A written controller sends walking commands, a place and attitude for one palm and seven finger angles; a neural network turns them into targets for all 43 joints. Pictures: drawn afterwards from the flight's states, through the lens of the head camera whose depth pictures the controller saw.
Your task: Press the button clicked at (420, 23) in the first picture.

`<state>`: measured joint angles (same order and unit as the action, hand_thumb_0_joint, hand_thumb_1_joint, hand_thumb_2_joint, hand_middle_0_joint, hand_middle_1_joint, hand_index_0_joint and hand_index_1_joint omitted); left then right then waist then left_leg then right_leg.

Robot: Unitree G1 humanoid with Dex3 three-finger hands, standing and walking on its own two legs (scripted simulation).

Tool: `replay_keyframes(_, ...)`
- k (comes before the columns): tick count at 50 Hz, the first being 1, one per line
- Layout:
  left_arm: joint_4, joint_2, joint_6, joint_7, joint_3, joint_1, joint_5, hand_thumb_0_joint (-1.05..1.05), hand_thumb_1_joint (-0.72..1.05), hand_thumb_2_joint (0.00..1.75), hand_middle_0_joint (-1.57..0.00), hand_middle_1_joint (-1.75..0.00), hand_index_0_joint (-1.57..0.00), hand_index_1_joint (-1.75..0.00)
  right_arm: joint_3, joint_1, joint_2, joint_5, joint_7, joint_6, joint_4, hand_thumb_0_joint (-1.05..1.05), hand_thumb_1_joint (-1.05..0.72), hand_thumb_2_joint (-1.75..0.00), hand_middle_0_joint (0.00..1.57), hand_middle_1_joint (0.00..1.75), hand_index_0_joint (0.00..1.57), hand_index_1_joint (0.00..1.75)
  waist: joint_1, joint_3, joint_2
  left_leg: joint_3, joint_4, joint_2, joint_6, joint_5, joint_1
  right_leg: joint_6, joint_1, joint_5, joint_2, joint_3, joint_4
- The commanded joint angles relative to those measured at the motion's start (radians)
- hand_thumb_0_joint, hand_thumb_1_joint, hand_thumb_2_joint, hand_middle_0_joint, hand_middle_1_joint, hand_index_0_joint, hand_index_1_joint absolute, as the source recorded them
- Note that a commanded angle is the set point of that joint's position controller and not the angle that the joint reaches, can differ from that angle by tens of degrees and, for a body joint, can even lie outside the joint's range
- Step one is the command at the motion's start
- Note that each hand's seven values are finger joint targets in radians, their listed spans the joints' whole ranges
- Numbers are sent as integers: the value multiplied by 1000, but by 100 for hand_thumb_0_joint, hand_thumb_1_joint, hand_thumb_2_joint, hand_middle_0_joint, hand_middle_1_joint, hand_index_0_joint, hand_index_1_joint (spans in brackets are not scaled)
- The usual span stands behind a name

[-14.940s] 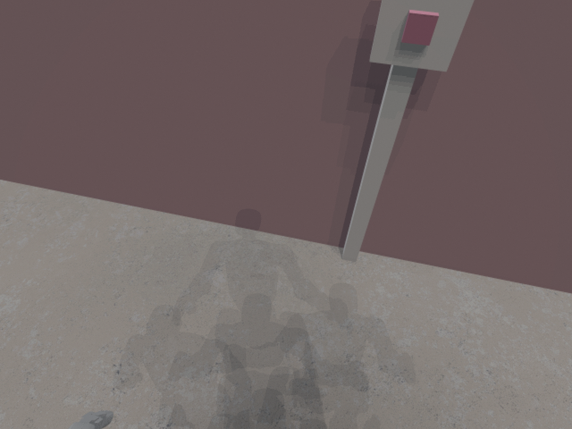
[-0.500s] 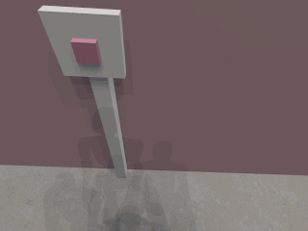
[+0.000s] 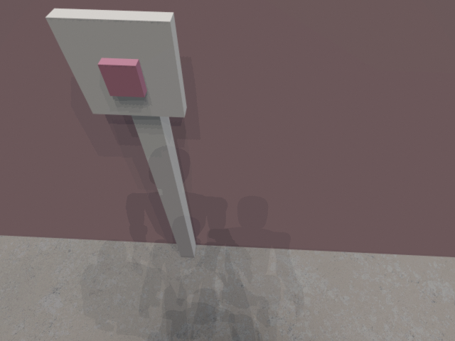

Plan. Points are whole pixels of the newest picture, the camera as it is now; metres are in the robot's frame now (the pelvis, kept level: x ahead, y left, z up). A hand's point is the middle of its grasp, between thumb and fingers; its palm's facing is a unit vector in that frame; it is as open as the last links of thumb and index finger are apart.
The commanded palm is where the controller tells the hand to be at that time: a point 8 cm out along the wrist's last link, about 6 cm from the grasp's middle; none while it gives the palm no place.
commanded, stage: come to a stop and stand still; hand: left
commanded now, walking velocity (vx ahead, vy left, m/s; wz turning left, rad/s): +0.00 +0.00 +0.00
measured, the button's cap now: (124, 77) +0.48 +0.21 +0.20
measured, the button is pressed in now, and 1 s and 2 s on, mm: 0 0 0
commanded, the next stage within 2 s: look again from close up in 0.42 s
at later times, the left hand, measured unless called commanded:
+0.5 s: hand out of the picture +0.01 +0.20 -0.16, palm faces -0.04 -0.97 -0.25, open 7.4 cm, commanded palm none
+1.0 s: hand out of the picture +0.02 +0.17 -0.16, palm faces -0.03 -0.98 -0.22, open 7.3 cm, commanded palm none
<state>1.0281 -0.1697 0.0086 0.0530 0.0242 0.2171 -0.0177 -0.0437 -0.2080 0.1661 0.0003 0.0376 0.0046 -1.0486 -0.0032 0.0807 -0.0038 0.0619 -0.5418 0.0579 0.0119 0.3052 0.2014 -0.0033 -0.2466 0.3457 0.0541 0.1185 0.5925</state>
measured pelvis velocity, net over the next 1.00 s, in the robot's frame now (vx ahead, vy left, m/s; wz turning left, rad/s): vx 0.00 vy -0.01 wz -0.04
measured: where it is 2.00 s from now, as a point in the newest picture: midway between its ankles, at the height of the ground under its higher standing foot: outside the picture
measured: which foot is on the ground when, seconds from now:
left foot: down 0.00-1.00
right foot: down 0.00-1.00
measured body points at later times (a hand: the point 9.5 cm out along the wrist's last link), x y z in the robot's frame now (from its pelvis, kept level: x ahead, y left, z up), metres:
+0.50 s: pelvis -0.01 +0.01 +0.01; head +0.01 -0.01 +0.46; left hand +0.01 +0.25 -0.14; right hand +0.00 -0.22 -0.16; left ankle -0.04 +0.13 -0.73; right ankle -0.02 -0.11 -0.73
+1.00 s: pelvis +0.00 -0.01 +0.01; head +0.02 -0.02 +0.46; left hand +0.02 +0.22 -0.15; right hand -0.01 -0.23 -0.16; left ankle -0.04 +0.13 -0.73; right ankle -0.02 -0.11 -0.73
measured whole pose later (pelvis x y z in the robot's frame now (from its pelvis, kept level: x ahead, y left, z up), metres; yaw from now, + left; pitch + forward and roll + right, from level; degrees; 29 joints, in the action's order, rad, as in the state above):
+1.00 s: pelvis +0.00 -0.01 +0.01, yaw -2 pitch +0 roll +1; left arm 1.12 -0.16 0.01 0.03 -0.01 0.24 -0.01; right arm 0.01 -0.26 0.15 0.01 0.03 -0.01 -1.13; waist 0.00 0.05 -0.01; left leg 0.11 -0.45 0.07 0.04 0.31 0.13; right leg -0.01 -0.21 0.30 0.03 0.08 0.51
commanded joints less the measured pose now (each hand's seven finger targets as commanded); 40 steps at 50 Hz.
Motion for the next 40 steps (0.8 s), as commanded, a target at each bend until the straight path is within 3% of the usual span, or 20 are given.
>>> replay_keyframes(1, -62, -156, 19, 18, 25, 76, -7, 0, 90, 90, -20, -30, -20, -30, 0, -75, 66, 10, -28, -14, 101, 0, -90, -90, 20, 30, 20, 30, 22, -119, -12, -14, 6, 32, -8, -43, 60, -65, 63, -487, 152, -166, -71)
replay_keyframes(2, -66, -138, 15, 13, 18, 71, -5, 0, 90, 90, -20, -30, -20, -30, 4, -91, 71, 11, -28, -21, 97, 0, -90, -90, 20, 30, 20, 30, 22, -99, -85, -46, 43, 54, -19, -212, 33, -55, 30, -413, 103, -129, -28)
replay_keyframes(3, -67, -115, 11, 9, 14, 70, -4, 0, 90, 90, -20, -30, -20, -30, 5, -101, 91, 19, -26, -28, 99, 0, -90, -90, 20, 30, 20, 30, 12, -83, -214, -79, 57, 91, -38, -403, 32, -39, 14, -292, 62, -89, -2)
replay_keyframes(4, -63, -111, 9, 4, 8, 76, 0, 0, 90, 90, -20, -30, -20, -30, 7, -87, 104, 20, -19, -27, 101, 0, -90, -90, 20, 30, 20, 30, 3, -67, -231, -95, 75, 112, -55, -508, 33, -29, 16, -209, 30, -71, -8)
replay_keyframes(5, -57, -106, 7, 1, 4, 91, 2, 0, 90, 90, -20, -30, -20, -30, 7, -80, 117, 19, -14, -25, 111, 0, -90, -90, 20, 30, 20, 30, -5, -64, -183, -89, 72, 113, -63, -502, 29, -28, 23, -175, 20, -65, -29)
replay_keyframes(7, -54, -106, 3, -5, -1, 85, 2, 0, 90, 90, -20, -30, -20, -30, 12, -68, 117, 15, -12, -19, 128, 0, -90, -90, 20, 30, 20, 30, 2, -40, -37, -59, 81, 87, -51, -321, 32, -32, 12, -217, 32, -85, -75)
replay_keyframes(9, -54, -109, 2, -11, -6, 67, 1, 0, 90, 90, -20, -30, -20, -30, 16, -68, 117, 17, -15, -17, 127, 0, -90, -90, 20, 30, 20, 30, 5, -12, 7, -59, 121, 74, -49, -186, 45, -29, -4, -198, 39, -101, -98)
replay_keyframes(11, -53, -118, -3, -15, -8, 64, 1, 0, 90, 90, -20, -30, -20, -30, 22, -62, 115, 18, -18, -16, 124, 0, -90, -90, 20, 30, 20, 30, 3, 17, -4, -60, 156, 63, -49, -76, 65, -26, -17, -128, 41, -116, -128)
replay_keyframes(14, -48, -124, -4, -20, -9, 70, 1, 0, 90, 90, -20, -30, -20, -30, 27, -64, 122, 20, -21, -19, 112, 0, -90, -90, 20, 30, 20, 30, -1, 4, -20, -65, 189, 61, -51, -27, 62, -24, -7, -89, 37, -118, -141)
replay_keyframes(19, -29, -133, 3, -23, -13, 72, 3, 0, 90, 90, -20, -30, -20, -30, 33, -78, 124, 19, -21, -23, 81, 0, -90, -90, 20, 30, 20, 30, -1, -45, 21, -47, 179, 55, -47, -82, 14, -27, 19, -147, 52, -131, -157)
replay_keyframes(22, -12, -135, 7, -23, -14, 77, 5, 0, 90, 90, -20, -30, -20, -30, 37, -90, 123, 17, -18, -29, 56, 0, -90, -90, 20, 30, 20, 30, -1, -69, -5, -36, 173, 60, -42, -154, -15, -29, 40, -232, 61, -128, -146)
replay_keyframes(27, 18, -130, 7, -22, -17, 77, 6, 0, 90, 90, -20, -30, -20, -30, 43, -104, 111, 15, -15, -28, 12, 0, -90, -90, 20, 30, 20, 30, -3, -37, 4, -31, 179, 61, -38, -164, -6, -33, 47, -252, 63, -127, -150)
replay_keyframes(40, 62, -110, 16, -19, -14, 89, 6, 0, 90, 90, -20, -30, -20, -30, 41, -133, 76, 14, -8, -28, -51, 0, -90, -90, 20, 30, 20, 30, -2, -40, 17, -13, 155, 59, -26, -192, -28, -42, 58, -330, 68, -131, -160)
